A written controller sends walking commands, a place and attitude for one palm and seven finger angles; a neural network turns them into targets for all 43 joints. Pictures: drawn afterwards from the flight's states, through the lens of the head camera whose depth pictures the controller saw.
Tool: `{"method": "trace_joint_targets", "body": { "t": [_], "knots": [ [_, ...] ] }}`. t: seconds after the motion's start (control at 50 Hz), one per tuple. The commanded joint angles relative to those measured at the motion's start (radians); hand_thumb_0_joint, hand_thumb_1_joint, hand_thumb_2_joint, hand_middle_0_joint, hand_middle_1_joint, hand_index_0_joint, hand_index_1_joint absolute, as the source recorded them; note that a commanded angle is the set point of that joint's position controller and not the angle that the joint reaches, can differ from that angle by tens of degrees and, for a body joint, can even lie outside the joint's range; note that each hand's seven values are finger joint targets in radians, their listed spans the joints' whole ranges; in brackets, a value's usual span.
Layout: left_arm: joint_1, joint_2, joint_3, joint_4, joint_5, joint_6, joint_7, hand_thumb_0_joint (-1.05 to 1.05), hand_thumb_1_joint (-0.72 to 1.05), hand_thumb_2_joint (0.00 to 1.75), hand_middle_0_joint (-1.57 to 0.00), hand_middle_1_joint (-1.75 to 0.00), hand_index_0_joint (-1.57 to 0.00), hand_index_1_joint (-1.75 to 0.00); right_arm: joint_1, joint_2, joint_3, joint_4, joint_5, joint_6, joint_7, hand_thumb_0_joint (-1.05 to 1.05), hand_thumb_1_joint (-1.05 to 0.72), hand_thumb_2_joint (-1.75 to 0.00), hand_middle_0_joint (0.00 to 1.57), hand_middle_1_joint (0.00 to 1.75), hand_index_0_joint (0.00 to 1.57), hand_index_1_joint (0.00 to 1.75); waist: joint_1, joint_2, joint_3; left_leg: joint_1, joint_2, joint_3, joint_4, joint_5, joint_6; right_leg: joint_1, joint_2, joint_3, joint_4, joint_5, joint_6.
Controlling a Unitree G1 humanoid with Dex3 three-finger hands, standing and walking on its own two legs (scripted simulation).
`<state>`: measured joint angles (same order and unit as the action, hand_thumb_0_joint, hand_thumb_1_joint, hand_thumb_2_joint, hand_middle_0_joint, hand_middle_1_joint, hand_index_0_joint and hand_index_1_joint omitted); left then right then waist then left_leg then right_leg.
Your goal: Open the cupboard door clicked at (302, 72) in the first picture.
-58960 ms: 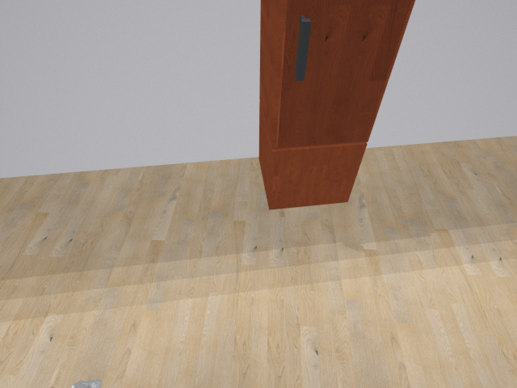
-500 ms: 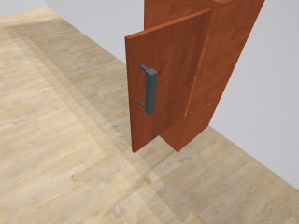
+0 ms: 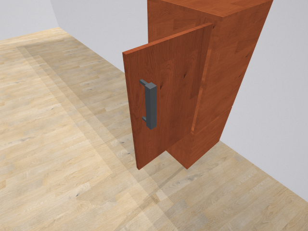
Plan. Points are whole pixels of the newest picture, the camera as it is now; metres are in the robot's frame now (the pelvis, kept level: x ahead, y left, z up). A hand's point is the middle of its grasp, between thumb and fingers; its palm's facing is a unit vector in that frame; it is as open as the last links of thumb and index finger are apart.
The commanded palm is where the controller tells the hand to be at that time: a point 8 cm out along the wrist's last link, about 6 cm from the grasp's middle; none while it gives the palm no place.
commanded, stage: let the arm hang, fingers relaxed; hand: left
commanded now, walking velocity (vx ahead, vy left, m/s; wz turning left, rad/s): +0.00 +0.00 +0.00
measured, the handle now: (147, 104) +0.49 +0.04 +0.07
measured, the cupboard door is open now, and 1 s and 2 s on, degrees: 89 89 89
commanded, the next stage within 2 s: look to check the result in 0.30 s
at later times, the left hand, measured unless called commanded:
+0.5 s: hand out of the picture -0.01 +0.15 -0.17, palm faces +0.04 -0.98 -0.19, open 7.4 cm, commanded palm none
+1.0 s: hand out of the picture +0.01 +0.14 -0.17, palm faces +0.03 -0.98 -0.17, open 7.4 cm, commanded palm none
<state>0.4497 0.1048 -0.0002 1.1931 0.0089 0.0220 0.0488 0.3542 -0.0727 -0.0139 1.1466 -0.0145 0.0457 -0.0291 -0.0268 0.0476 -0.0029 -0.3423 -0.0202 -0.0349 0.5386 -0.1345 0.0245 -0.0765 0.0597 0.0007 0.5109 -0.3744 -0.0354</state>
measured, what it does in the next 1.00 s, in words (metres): stands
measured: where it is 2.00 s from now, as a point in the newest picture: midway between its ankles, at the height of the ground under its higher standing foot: outside the picture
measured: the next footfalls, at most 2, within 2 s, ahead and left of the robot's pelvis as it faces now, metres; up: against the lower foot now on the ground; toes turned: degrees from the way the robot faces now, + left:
none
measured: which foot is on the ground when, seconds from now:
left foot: down 0.00-1.00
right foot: down 0.00-1.00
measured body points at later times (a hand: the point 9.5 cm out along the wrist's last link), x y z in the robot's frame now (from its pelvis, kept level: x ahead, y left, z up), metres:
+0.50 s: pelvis +0.03 -0.01 +0.01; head +0.04 -0.02 +0.46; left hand -0.01 +0.20 -0.15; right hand +0.01 -0.23 -0.16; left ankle +0.10 +0.10 -0.73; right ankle -0.06 -0.11 -0.73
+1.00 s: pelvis +0.04 -0.02 +0.01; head +0.05 -0.02 +0.46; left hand +0.01 +0.19 -0.15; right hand +0.04 -0.24 -0.16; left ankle +0.10 +0.10 -0.73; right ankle -0.06 -0.11 -0.73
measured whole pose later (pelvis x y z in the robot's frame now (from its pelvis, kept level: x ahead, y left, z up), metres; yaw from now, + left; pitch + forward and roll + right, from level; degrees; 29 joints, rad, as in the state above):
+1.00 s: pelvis +0.04 -0.02 +0.01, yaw -1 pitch -2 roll +1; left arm 0.34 0.11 0.00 1.14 0.00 0.00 0.05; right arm 0.25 -0.14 0.00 1.15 -0.01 0.02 -0.05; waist -0.01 0.00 0.05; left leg -0.26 -0.02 -0.02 0.46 -0.16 0.01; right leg 0.02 0.05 0.03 0.39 -0.37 -0.05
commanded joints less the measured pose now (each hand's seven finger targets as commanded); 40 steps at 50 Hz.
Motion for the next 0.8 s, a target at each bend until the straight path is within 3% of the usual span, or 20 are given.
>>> {"method": "trace_joint_targets", "body": {
  "t": [0.0,0.06,0.12,0.18,0.3,0.42,0.6,0.68,0.72,0.78],
  "knots": [
    [0.073,0.066,0.019,-0.029,-0.002,-0.014,0.004,0.00,0.90,0.90,-0.20,-0.30,-0.20,-0.30,0.069,-0.086,-0.008,-0.015,-0.010,-0.018,-0.015,0.00,-0.90,-0.90,0.20,0.30,0.20,0.30,0.023,-0.011,0.246,0.017,0.094,-0.138,-0.205,-0.208,0.032,-0.285,-0.101,0.079,-0.158,-0.110,-0.042],
    [0.086,0.060,0.026,-0.037,-0.001,-0.016,0.004,0.00,0.90,0.90,-0.20,-0.30,-0.20,-0.30,0.045,-0.098,-0.012,-0.025,-0.011,-0.029,-0.017,0.00,-0.90,-0.90,0.20,0.30,0.20,0.30,0.041,-0.003,0.182,0.004,0.102,-0.163,-0.247,-0.217,0.040,-0.196,-0.096,0.064,-0.131,-0.022,-0.032],
    [0.074,0.064,0.031,-0.050,-0.002,-0.025,0.004,0.00,0.90,0.90,-0.20,-0.30,-0.20,-0.30,0.038,-0.098,-0.015,-0.029,-0.008,-0.038,-0.017,0.00,-0.90,-0.90,0.20,0.30,0.20,0.30,0.040,-0.043,0.116,0.062,0.090,-0.123,-0.214,-0.097,0.033,-0.150,-0.109,0.061,-0.149,0.045,-0.032],
    [0.032,0.068,0.031,-0.064,-0.004,-0.032,0.005,0.00,0.90,0.90,-0.20,-0.30,-0.20,-0.30,0.039,-0.099,-0.015,-0.021,-0.007,-0.042,-0.016,0.00,-0.90,-0.90,0.20,0.30,0.20,0.30,0.023,-0.031,0.090,0.130,0.085,-0.096,-0.171,0.016,0.025,-0.162,-0.125,0.074,-0.164,0.096,-0.029],
    [0.006,0.078,0.028,-0.061,-0.006,-0.031,0.007,0.00,0.90,0.90,-0.20,-0.30,-0.20,-0.30,0.017,-0.112,-0.010,-0.017,-0.004,-0.040,-0.019,0.00,-0.90,-0.90,0.20,0.30,0.20,0.30,0.017,-0.037,0.110,0.156,0.090,-0.079,-0.140,0.091,0.022,-0.152,-0.133,0.072,-0.188,0.160,-0.021],
    [0.006,0.085,0.024,-0.055,-0.007,-0.033,0.008,0.00,0.90,0.90,-0.20,-0.30,-0.20,-0.30,-0.014,-0.133,-0.008,-0.023,0.000,-0.040,-0.021,0.00,-0.90,-0.90,0.20,0.30,0.20,0.30,0.019,-0.052,0.083,0.192,0.094,-0.066,-0.119,0.140,0.025,-0.128,-0.137,0.077,-0.196,0.238,-0.012],
    [0.005,0.099,0.017,-0.048,-0.008,-0.032,0.010,0.00,0.90,0.90,-0.20,-0.30,-0.20,-0.30,-0.041,-0.149,-0.004,-0.020,0.001,-0.035,-0.022,0.00,-0.90,-0.90,0.20,0.30,0.20,0.30,0.018,-0.084,0.102,0.193,0.091,-0.053,-0.106,0.138,0.022,-0.113,-0.146,0.077,-0.206,0.311,0.005],
    [0.007,0.102,0.018,-0.049,-0.008,-0.032,0.010,0.00,0.90,0.90,-0.20,-0.30,-0.20,-0.30,-0.048,-0.150,-0.001,-0.019,0.001,-0.036,-0.023,0.00,-0.90,-0.90,0.20,0.30,0.20,0.30,0.019,-0.064,0.099,0.189,0.091,-0.046,-0.099,0.153,0.024,-0.098,-0.147,0.079,-0.203,0.348,0.014],
    [0.009,0.101,0.017,-0.048,-0.008,-0.031,0.011,0.00,0.90,0.90,-0.20,-0.30,-0.20,-0.30,-0.054,-0.153,-0.002,-0.022,0.003,-0.035,-0.024,0.00,-0.90,-0.90,0.20,0.30,0.20,0.30,0.023,-0.084,0.103,0.191,0.090,-0.047,-0.099,0.143,0.022,-0.102,-0.145,0.078,-0.207,0.343,0.017],
    [0.007,0.100,0.016,-0.048,-0.008,-0.031,0.009,0.00,0.90,0.90,-0.20,-0.30,-0.20,-0.30,-0.055,-0.151,-0.001,-0.020,0.001,-0.037,-0.025,0.00,-0.90,-0.90,0.20,0.30,0.20,0.30,0.021,-0.046,0.103,0.197,0.092,-0.049,-0.104,0.152,0.023,-0.100,-0.146,0.083,-0.206,0.333,0.010]
  ]
}}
